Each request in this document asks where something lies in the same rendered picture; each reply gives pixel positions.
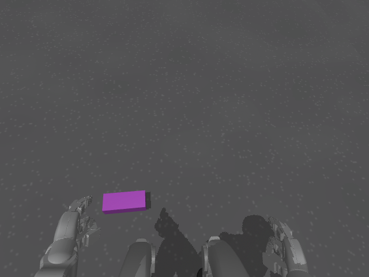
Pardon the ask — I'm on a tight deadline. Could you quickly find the carton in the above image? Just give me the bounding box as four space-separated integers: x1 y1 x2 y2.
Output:
102 190 146 214

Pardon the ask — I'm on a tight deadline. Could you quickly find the left robot arm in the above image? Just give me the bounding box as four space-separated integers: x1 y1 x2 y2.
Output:
34 239 78 277

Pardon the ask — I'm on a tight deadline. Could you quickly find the left robot hand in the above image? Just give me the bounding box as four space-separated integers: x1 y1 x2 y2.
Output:
54 196 100 251

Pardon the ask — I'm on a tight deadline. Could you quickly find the right robot hand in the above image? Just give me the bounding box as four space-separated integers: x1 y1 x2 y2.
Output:
262 217 309 277

